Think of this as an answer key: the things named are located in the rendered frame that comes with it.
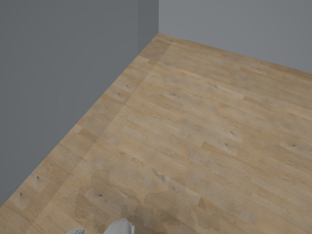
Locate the robot left thigh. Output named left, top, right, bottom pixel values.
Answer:
left=103, top=220, right=136, bottom=234

